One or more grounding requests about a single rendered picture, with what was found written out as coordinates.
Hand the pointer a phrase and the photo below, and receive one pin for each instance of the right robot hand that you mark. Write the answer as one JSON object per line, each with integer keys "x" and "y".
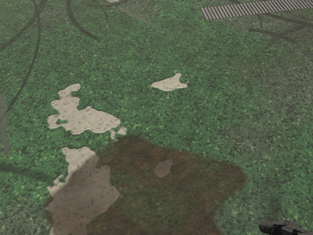
{"x": 282, "y": 228}

